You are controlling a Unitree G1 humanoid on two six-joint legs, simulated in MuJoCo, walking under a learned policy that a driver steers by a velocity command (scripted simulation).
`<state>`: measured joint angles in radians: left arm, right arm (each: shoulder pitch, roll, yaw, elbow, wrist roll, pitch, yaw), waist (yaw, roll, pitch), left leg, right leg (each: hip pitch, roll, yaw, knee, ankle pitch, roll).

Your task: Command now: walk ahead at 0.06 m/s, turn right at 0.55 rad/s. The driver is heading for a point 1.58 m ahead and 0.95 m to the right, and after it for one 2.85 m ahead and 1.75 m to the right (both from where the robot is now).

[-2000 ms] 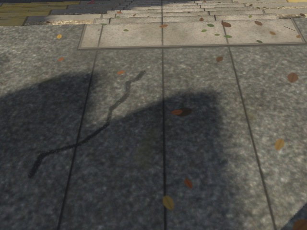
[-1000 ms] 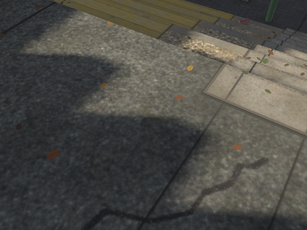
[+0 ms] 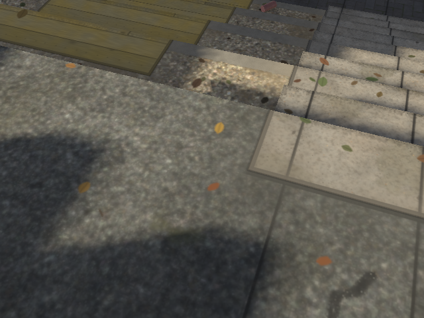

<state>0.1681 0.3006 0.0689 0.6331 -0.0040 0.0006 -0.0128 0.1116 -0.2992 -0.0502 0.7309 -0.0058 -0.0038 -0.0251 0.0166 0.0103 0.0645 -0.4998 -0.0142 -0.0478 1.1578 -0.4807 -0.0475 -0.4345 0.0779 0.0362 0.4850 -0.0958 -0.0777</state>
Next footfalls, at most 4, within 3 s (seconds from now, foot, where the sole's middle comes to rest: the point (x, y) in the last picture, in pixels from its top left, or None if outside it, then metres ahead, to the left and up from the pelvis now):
0.28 left None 0.11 0.16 -0.77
0.70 right None -0.01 -0.08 -0.77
1.16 left None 0.14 0.09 -0.77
1.58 right None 0.14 -0.30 -0.77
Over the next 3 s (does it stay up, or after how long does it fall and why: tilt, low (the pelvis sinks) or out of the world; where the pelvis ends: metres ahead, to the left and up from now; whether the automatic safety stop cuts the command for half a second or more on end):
stays up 0.66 -0.63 0.01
